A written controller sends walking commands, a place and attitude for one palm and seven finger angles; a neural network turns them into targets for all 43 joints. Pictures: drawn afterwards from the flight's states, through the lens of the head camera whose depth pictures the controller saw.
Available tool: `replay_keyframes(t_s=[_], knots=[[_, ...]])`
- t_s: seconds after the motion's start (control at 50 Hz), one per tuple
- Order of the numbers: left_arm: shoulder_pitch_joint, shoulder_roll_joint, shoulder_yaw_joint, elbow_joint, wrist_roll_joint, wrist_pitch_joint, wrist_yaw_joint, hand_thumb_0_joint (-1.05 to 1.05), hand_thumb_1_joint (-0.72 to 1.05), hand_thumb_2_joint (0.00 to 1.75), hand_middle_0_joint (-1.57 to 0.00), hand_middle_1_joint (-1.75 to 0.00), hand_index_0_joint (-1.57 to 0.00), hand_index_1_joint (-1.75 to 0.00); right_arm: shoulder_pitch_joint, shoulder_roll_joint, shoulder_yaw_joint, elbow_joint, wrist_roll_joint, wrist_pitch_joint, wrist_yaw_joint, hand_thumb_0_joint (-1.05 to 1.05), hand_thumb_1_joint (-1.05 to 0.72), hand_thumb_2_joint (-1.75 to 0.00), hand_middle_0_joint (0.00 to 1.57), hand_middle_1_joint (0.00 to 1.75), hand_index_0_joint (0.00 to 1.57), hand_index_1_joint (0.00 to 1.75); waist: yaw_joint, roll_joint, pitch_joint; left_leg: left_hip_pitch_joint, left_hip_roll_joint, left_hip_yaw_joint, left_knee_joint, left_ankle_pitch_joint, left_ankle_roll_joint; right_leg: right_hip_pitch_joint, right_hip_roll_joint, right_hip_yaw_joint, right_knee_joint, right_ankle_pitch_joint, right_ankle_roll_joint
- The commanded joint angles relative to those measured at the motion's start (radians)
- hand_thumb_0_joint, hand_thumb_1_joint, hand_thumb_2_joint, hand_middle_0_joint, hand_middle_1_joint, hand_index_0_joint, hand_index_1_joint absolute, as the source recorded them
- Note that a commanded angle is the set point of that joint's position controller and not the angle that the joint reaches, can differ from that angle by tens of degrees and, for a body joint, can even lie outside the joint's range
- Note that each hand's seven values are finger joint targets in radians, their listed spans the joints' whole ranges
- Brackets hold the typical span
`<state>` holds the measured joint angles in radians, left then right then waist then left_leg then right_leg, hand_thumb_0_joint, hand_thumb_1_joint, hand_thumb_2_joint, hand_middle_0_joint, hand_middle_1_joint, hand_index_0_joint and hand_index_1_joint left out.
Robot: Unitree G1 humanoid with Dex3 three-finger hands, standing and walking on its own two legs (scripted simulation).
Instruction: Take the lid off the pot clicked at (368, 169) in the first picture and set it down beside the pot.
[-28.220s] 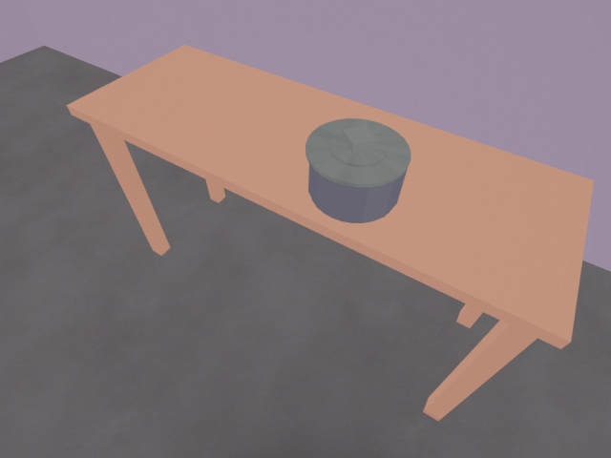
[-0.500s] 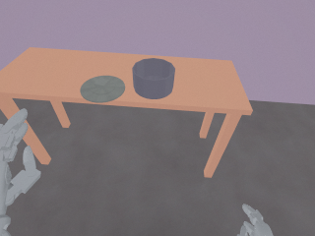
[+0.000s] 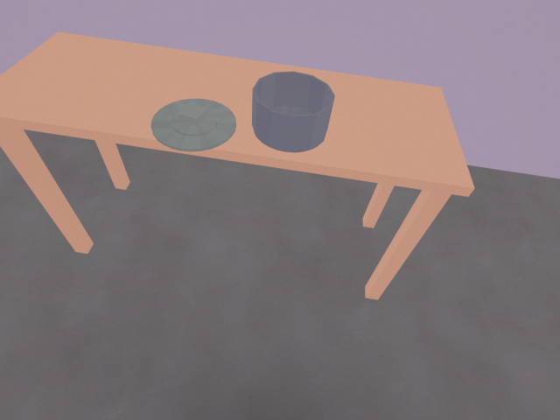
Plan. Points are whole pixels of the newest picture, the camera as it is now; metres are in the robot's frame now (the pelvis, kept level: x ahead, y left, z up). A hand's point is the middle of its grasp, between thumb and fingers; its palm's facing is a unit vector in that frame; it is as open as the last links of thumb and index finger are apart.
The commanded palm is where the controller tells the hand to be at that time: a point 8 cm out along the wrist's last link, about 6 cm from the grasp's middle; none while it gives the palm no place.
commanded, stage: let the arm hang, fingers relaxed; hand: left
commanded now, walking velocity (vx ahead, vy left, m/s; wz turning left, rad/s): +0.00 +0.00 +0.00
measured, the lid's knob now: (193, 114) +0.78 +0.23 -0.03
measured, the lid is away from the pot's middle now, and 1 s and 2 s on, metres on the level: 0.24 0.24 0.24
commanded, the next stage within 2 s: look to check the result in 1.20 s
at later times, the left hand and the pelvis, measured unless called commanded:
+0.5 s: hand out of the picture +0.06 +0.19 -0.15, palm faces -0.01 -0.98 -0.21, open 7.3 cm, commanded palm none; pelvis +0.02 +0.01 +0.02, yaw -2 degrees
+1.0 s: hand out of the picture +0.08 +0.19 -0.16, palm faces -0.03 -0.98 -0.21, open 7.3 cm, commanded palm none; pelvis +0.04 +0.01 +0.02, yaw -3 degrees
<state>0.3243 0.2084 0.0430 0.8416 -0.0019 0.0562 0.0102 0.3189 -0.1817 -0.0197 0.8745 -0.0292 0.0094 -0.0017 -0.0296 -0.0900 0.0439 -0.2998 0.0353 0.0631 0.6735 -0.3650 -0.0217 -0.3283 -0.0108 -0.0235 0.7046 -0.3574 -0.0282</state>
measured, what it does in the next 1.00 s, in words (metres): stands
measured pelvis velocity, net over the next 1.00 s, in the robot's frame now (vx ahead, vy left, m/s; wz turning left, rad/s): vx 0.04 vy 0.01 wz -0.06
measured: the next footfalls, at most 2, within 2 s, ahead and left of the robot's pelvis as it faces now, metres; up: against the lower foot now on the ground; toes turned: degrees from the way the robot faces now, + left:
none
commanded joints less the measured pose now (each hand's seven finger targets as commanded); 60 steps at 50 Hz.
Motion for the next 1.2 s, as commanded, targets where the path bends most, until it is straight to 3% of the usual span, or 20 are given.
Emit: replay_keyframes(t_s=[0.0, 0.02, 0.06, 0.08, 0.12, 0.16, 0.22, 0.28, 0.38, 0.42, 0.52, 0.66, 0.82, 0.86, 0.94, 0.96, 1.02, 1.06, 1.14, 1.18], knots=[[0.010, 0.203, 0.021, -0.006, 0.008, -0.085, 0.009, 0.00, 0.90, 0.90, -0.20, -0.30, -0.20, -0.30, 0.001, -0.086, -0.043, -0.041, 0.031, -0.010, -0.015, 0.00, -0.90, -0.90, 0.20, 0.30, 0.20, 0.30, 0.002, 0.077, -0.088, -0.009, -0.026, -0.010, 0.032, -0.055, 0.022, 0.125, -0.259, 0.358, -0.372, 0.371, -0.100], [-0.033, 0.186, 0.020, 0.008, 0.010, -0.086, 0.013, 0.00, 0.90, 0.90, -0.20, -0.30, -0.20, -0.30, 0.015, -0.071, -0.042, -0.011, 0.023, -0.001, -0.017, 0.00, -0.90, -0.90, 0.20, 0.30, 0.20, 0.30, -0.012, 0.074, -0.073, 0.014, -0.017, -0.035, 0.034, -0.025, 0.028, 0.085, -0.234, 0.370, -0.389, 0.280, -0.114], [-0.074, 0.148, 0.010, 0.040, 0.010, -0.078, 0.020, 0.00, 0.90, 0.90, -0.20, -0.30, -0.20, -0.30, 0.048, -0.058, -0.038, 0.023, 0.019, 0.006, -0.016, 0.00, -0.90, -0.90, 0.20, 0.30, 0.20, 0.30, -0.038, 0.009, -0.024, 0.098, 0.006, -0.065, -0.070, 0.077, 0.048, -0.009, -0.160, 0.255, -0.379, 0.167, -0.094], [-0.076, 0.117, 0.003, 0.057, 0.007, -0.071, 0.019, 0.00, 0.90, 0.90, -0.20, -0.30, -0.20, -0.30, 0.068, -0.069, -0.037, 0.040, 0.017, 0.004, -0.018, 0.00, -0.90, -0.90, 0.20, 0.30, 0.20, 0.30, -0.037, 0.052, -0.004, 0.131, 0.027, -0.087, -0.148, 0.120, 0.065, -0.038, -0.112, 0.194, -0.344, 0.126, -0.070], [-0.042, 0.072, -0.007, 0.085, 0.003, -0.061, 0.013, 0.00, 0.90, 0.90, -0.20, -0.30, -0.20, -0.30, 0.058, -0.115, -0.039, 0.054, 0.008, -0.002, -0.027, 0.00, -0.90, -0.90, 0.20, 0.30, 0.20, 0.30, -0.004, 0.170, 0.032, 0.091, 0.126, -0.200, -0.285, 0.100, 0.115, -0.030, -0.026, 0.087, -0.257, 0.082, -0.028], [-0.009, 0.066, -0.011, 0.126, 0.005, -0.060, 0.010, 0.00, 0.90, 0.90, -0.20, -0.30, -0.20, -0.30, 0.032, -0.119, -0.039, 0.065, 0.010, -0.008, -0.031, 0.00, -0.90, -0.90, 0.20, 0.30, 0.20, 0.30, 0.024, 0.236, 0.018, 0.056, 0.148, -0.217, -0.347, 0.109, 0.132, 0.053, -0.018, 0.045, -0.225, 0.117, -0.015], [0.009, 0.057, -0.018, 0.172, 0.005, -0.067, 0.014, 0.00, 0.90, 0.90, -0.20, -0.30, -0.20, -0.30, 0.033, -0.096, -0.033, 0.083, 0.016, -0.016, -0.036, 0.00, -0.90, -0.90, 0.20, 0.30, 0.20, 0.30, 0.027, 0.128, -0.049, 0.099, 0.101, -0.135, -0.291, 0.232, 0.104, 0.139, -0.037, 0.071, -0.263, 0.243, -0.021], [-0.006, 0.056, -0.018, 0.188, 0.005, -0.068, 0.022, 0.00, 0.90, 0.90, -0.20, -0.30, -0.20, -0.30, 0.035, -0.071, -0.030, 0.108, 0.019, -0.013, -0.036, 0.00, -0.90, -0.90, 0.20, 0.30, 0.20, 0.30, 0.019, 0.078, -0.022, 0.118, 0.077, -0.103, -0.268, 0.255, 0.088, 0.129, -0.053, 0.087, -0.284, 0.290, -0.025], [-0.032, 0.054, -0.013, 0.198, 0.007, -0.065, 0.029, 0.00, 0.90, 0.90, -0.20, -0.30, -0.20, -0.30, 0.023, -0.056, -0.030, 0.137, 0.016, -0.007, -0.034, 0.00, -0.90, -0.90, 0.20, 0.30, 0.20, 0.30, 0.019, 0.078, 0.032, 0.118, 0.073, -0.091, -0.279, 0.247, 0.083, 0.113, -0.055, 0.089, -0.289, 0.290, -0.025], [-0.038, 0.049, -0.010, 0.199, 0.008, -0.067, 0.030, 0.00, 0.90, 0.90, -0.20, -0.30, -0.20, -0.30, 0.018, -0.055, -0.032, 0.142, 0.015, -0.007, -0.035, 0.00, -0.90, -0.90, 0.20, 0.30, 0.20, 0.30, 0.018, 0.063, 0.025, 0.129, 0.070, -0.085, -0.274, 0.267, 0.081, 0.122, -0.055, 0.096, -0.287, 0.320, -0.026], [-0.053, 0.058, -0.003, 0.195, 0.007, -0.070, 0.033, 0.00, 0.90, 0.90, -0.20, -0.30, -0.20, -0.30, 0.013, -0.053, -0.033, 0.151, 0.015, -0.008, -0.037, 0.00, -0.90, -0.90, 0.20, 0.30, 0.20, 0.30, 0.017, 0.093, -0.008, 0.157, 0.066, -0.065, -0.257, 0.315, 0.074, 0.153, -0.062, 0.105, -0.279, 0.390, -0.026], [-0.074, 0.062, 0.002, 0.186, 0.009, -0.068, 0.034, 0.00, 0.90, 0.90, -0.20, -0.30, -0.20, -0.30, 0.003, -0.052, -0.038, 0.150, 0.015, -0.004, -0.037, 0.00, -0.90, -0.90, 0.20, 0.30, 0.20, 0.30, 0.013, 0.098, 0.009, 0.165, 0.067, -0.058, -0.260, 0.297, 0.072, 0.144, -0.057, 0.113, -0.288, 0.392, -0.024], [-0.075, 0.059, 0.005, 0.185, 0.007, -0.068, 0.032, 0.00, 0.90, 0.90, -0.20, -0.30, -0.20, -0.30, 0.008, -0.060, -0.039, 0.155, 0.014, -0.005, -0.041, 0.00, -0.90, -0.90, 0.20, 0.30, 0.20, 0.30, 0.010, 0.107, -0.026, 0.214, 0.082, -0.050, -0.253, 0.379, 0.075, 0.150, -0.051, 0.100, -0.268, 0.432, -0.024], [-0.075, 0.054, 0.003, 0.186, 0.009, -0.066, 0.034, 0.00, 0.90, 0.90, -0.20, -0.30, -0.20, -0.30, 0.008, -0.057, -0.040, 0.154, 0.016, -0.003, -0.042, 0.00, -0.90, -0.90, 0.20, 0.30, 0.20, 0.30, 0.008, 0.098, 0.000, 0.214, 0.083, -0.049, -0.257, 0.371, 0.076, 0.130, -0.048, 0.097, -0.270, 0.422, -0.023], [-0.064, 0.055, 0.004, 0.192, 0.008, -0.068, 0.034, 0.00, 0.90, 0.90, -0.20, -0.30, -0.20, -0.30, 0.016, -0.057, -0.039, 0.161, 0.016, -0.004, -0.042, 0.00, -0.90, -0.90, 0.20, 0.30, 0.20, 0.30, 0.009, 0.099, -0.021, 0.229, 0.082, -0.041, -0.250, 0.390, 0.076, 0.147, -0.049, 0.101, -0.264, 0.448, -0.024], [-0.067, 0.053, 0.003, 0.192, 0.009, -0.066, 0.035, 0.00, 0.90, 0.90, -0.20, -0.30, -0.20, -0.30, 0.013, -0.052, -0.041, 0.159, 0.018, -0.002, -0.043, 0.00, -0.90, -0.90, 0.20, 0.30, 0.20, 0.30, 0.008, 0.085, 0.005, 0.218, 0.082, -0.042, -0.254, 0.371, 0.076, 0.137, -0.046, 0.101, -0.268, 0.435, -0.023], [-0.060, 0.051, 0.002, 0.196, 0.008, -0.067, 0.035, 0.00, 0.90, 0.90, -0.20, -0.30, -0.20, -0.30, 0.017, -0.054, -0.039, 0.164, 0.017, -0.003, -0.043, 0.00, -0.90, -0.90, 0.20, 0.30, 0.20, 0.30, 0.007, 0.094, -0.015, 0.228, 0.081, -0.040, -0.254, 0.366, 0.076, 0.147, -0.049, 0.106, -0.269, 0.438, -0.024], [-0.057, 0.051, 0.001, 0.197, 0.010, -0.065, 0.036, 0.00, 0.90, 0.90, -0.20, -0.30, -0.20, -0.30, 0.010, -0.050, -0.040, 0.164, 0.019, -0.001, -0.042, 0.00, -0.90, -0.90, 0.20, 0.30, 0.20, 0.30, 0.009, 0.091, 0.018, 0.219, 0.078, -0.039, -0.254, 0.351, 0.076, 0.129, -0.049, 0.107, -0.275, 0.432, -0.023], [-0.047, 0.053, 0.002, 0.204, 0.008, -0.068, 0.036, 0.00, 0.90, 0.90, -0.20, -0.30, -0.20, -0.30, 0.016, -0.048, -0.039, 0.169, 0.018, -0.003, -0.042, 0.00, -0.90, -0.90, 0.20, 0.30, 0.20, 0.30, 0.009, 0.097, -0.011, 0.231, 0.077, -0.031, -0.246, 0.356, 0.074, 0.149, -0.055, 0.111, -0.275, 0.458, -0.025], [-0.054, 0.049, 0.002, 0.202, 0.009, -0.066, 0.036, 0.00, 0.90, 0.90, -0.20, -0.30, -0.20, -0.30, 0.019, -0.042, -0.039, 0.169, 0.018, -0.001, -0.043, 0.00, -0.90, -0.90, 0.20, 0.30, 0.20, 0.30, 0.006, 0.101, 0.014, 0.216, 0.079, -0.037, -0.259, 0.327, 0.076, 0.136, -0.050, 0.114, -0.282, 0.424, -0.024]])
